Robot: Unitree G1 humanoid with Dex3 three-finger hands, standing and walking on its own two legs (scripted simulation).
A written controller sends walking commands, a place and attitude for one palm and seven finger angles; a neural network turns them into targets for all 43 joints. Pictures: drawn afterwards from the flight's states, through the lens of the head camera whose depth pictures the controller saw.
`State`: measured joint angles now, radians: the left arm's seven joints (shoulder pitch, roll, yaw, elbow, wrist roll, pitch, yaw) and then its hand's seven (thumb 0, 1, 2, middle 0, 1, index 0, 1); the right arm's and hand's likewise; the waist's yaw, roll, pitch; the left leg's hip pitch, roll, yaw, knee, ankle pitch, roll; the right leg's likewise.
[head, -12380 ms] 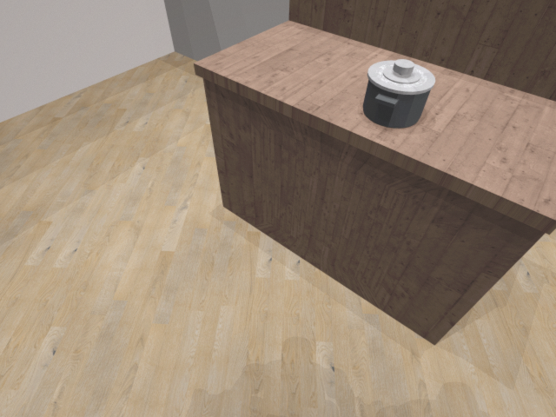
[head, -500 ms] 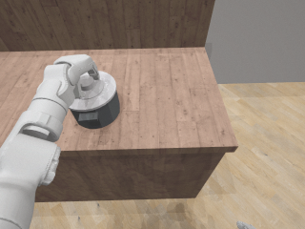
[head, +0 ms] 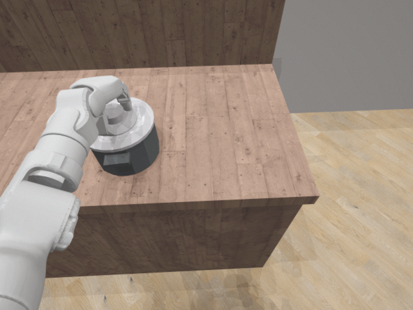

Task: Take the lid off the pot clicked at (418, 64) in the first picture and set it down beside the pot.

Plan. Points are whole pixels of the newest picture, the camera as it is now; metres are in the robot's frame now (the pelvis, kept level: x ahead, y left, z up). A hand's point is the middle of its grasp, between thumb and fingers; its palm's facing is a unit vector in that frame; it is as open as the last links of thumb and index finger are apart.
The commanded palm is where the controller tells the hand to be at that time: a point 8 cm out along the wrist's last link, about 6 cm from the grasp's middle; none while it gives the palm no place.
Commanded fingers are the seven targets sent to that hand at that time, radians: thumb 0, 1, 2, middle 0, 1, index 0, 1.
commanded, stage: close the fingers and squeeze the knob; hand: left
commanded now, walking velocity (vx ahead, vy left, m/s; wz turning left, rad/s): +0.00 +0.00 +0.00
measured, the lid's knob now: (112, 113) +0.51 +0.18 +0.10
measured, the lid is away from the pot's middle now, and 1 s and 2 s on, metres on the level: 0.00 0.01 0.02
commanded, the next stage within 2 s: lift the lid straight up in 1.36 s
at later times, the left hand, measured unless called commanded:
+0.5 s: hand (107, 117) +0.47 +0.18 +0.12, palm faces -0.38 -0.06 -0.92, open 8.0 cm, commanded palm +0.46 +0.18 +0.18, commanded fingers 0.00 0.29 0.84 -0.67 -1.05 -0.67 -1.05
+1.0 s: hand (106, 117) +0.47 +0.18 +0.13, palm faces -0.37 -0.06 -0.93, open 7.8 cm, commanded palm +0.46 +0.18 +0.18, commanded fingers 0.00 0.49 0.82 -0.70 -1.02 -0.70 -1.02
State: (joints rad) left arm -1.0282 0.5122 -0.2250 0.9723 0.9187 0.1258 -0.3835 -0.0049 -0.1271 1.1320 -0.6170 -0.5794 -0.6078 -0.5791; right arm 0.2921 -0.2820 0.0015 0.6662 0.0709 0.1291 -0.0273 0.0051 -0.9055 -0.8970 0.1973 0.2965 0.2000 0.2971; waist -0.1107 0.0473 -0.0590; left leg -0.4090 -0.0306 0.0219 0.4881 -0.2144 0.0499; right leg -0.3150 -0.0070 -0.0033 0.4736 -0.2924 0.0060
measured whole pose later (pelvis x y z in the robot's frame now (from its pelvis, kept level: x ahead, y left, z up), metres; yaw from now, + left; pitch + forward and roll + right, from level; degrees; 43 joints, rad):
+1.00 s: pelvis +0.00 +0.00 +0.00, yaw +0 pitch +7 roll +0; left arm -0.99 0.51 -0.22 0.92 0.92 0.15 -0.37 0.01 0.29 0.71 -0.59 -0.97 -0.58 -0.97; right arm 0.26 -0.28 0.01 0.65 0.07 0.13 -0.02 0.01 -0.91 -0.90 0.20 0.30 0.20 0.30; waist -0.10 0.05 -0.06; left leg -0.39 -0.03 0.02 0.48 -0.21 0.05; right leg -0.30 0.00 0.00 0.47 -0.29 0.00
